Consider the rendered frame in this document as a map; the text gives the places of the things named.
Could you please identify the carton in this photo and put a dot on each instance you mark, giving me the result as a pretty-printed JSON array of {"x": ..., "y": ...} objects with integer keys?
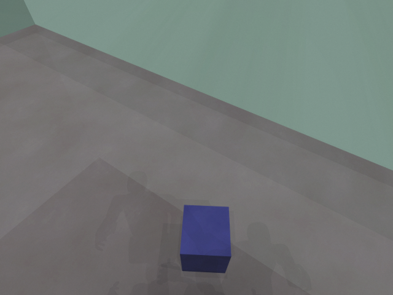
[{"x": 205, "y": 240}]

